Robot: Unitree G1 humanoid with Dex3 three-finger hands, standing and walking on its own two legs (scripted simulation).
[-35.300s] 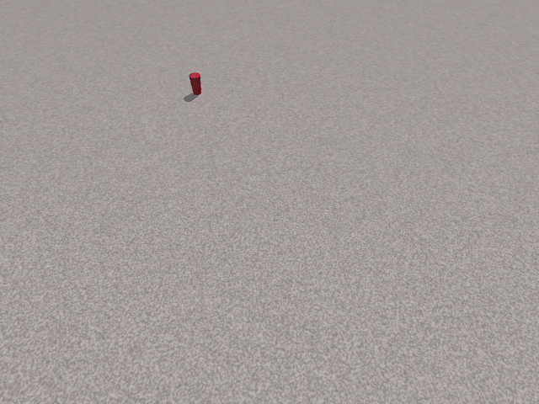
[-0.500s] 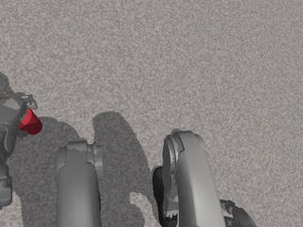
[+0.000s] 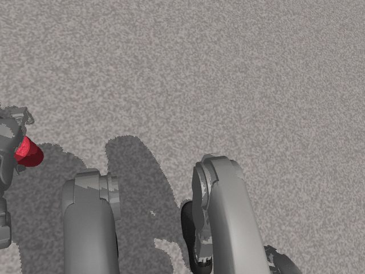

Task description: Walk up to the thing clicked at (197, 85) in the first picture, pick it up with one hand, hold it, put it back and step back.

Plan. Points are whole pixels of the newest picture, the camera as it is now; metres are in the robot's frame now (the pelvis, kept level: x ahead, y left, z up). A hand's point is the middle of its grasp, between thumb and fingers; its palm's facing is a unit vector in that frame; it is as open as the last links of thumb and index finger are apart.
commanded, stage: open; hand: left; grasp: from above
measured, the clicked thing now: (23, 152) +0.39 +0.32 -0.24
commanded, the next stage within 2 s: withdraw in 0.30 s
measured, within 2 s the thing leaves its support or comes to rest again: neither
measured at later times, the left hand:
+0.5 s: hand (11, 150) +0.38 +0.32 -0.18, palm faces -0.42 -0.12 -0.90, open 13.3 cm
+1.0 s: hand out of the picture +0.35 +0.36 +0.00, palm faces -0.51 -0.10 -0.85, open 14.3 cm
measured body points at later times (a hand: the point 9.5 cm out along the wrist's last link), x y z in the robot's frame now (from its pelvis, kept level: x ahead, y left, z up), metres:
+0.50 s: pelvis +0.00 +0.00 +0.00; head +0.22 +0.08 +0.39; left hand +0.40 +0.32 -0.13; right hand +0.09 -0.28 -0.10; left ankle +0.07 +0.12 -0.27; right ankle +0.10 -0.13 -0.27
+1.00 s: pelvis -0.01 +0.00 +0.11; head +0.19 +0.04 +0.52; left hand +0.37 +0.36 +0.05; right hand +0.14 -0.27 -0.01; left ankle +0.07 +0.12 -0.27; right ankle +0.10 -0.13 -0.27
